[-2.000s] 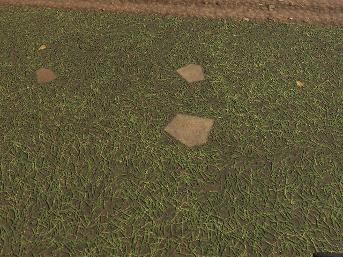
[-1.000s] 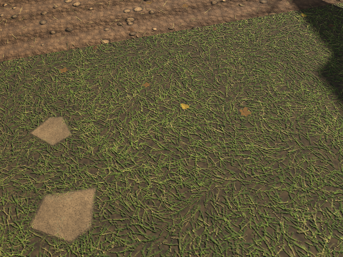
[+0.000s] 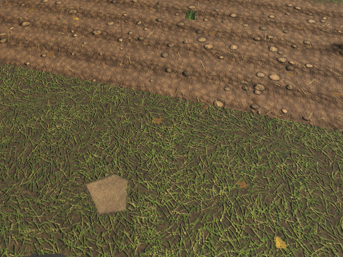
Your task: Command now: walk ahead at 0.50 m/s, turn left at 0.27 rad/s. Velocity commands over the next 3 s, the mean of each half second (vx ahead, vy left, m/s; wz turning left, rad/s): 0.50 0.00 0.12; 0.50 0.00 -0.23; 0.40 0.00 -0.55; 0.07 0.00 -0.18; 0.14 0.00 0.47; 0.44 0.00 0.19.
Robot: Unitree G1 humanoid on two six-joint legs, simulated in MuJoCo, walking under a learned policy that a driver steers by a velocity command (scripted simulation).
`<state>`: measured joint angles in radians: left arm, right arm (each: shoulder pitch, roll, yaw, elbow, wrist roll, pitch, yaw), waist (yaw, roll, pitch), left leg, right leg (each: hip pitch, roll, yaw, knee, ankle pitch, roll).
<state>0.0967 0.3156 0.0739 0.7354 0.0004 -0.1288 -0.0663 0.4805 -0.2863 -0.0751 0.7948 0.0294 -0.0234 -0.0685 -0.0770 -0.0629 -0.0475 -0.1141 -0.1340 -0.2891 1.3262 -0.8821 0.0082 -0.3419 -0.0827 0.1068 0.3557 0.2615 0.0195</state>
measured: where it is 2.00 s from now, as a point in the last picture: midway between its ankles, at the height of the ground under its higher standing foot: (218, 189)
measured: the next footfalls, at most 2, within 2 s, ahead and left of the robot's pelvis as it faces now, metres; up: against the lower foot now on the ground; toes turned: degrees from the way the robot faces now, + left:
left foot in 0.46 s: +0.41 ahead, +0.03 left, +0.00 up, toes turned +0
right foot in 0.96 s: +0.66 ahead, -0.25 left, +0.00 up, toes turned -9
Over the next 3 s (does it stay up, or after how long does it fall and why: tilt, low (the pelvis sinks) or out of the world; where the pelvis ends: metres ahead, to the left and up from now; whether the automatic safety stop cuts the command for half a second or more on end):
stays up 1.08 -0.29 -0.02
